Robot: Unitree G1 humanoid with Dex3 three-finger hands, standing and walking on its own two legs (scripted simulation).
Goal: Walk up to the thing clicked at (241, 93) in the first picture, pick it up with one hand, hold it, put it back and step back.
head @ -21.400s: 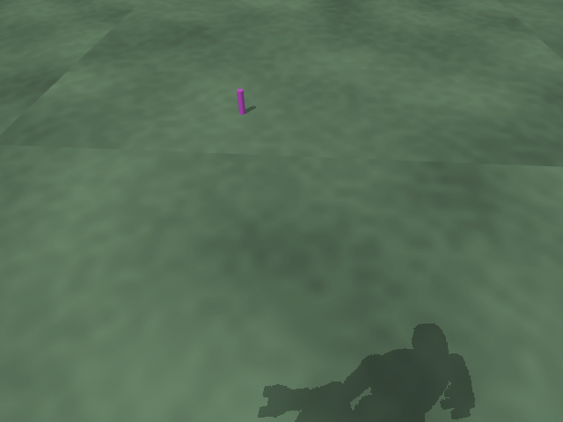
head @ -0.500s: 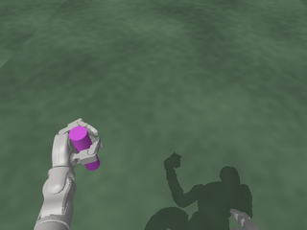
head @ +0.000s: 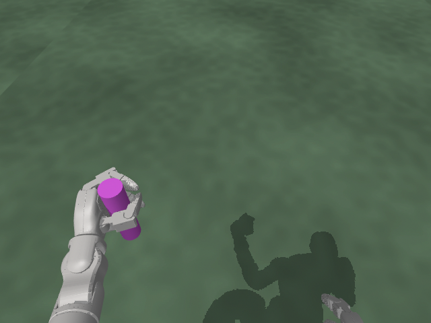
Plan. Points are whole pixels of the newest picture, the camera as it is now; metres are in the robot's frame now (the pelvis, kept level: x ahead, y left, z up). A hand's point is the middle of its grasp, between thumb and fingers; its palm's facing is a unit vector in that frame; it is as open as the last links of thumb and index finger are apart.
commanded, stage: crouch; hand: left
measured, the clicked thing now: (122, 212) +0.33 +0.18 +0.02
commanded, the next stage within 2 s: lower in 1.74 s
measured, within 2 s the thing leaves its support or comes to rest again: neither
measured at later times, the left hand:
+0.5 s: hand (143, 239) +0.35 +0.18 -0.16, palm faces +0.10 -1.00 -0.01, open 5.1 cm
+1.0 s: hand (153, 259) +0.38 +0.20 -0.38, palm faces +0.13 -0.99 -0.02, open 5.1 cm
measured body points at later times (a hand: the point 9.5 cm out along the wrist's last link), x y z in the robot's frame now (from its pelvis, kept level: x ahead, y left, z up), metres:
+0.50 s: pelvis -0.04 -0.01 -0.15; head +0.10 +0.01 +0.28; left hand +0.34 +0.24 -0.16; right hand +0.08 -0.28 -0.27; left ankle +0.02 +0.12 -0.70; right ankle +0.01 -0.13 -0.70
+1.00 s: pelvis -0.08 +0.00 -0.34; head +0.12 +0.03 +0.06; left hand +0.37 +0.25 -0.38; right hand +0.02 -0.27 -0.47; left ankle +0.02 +0.12 -0.70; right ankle +0.01 -0.13 -0.70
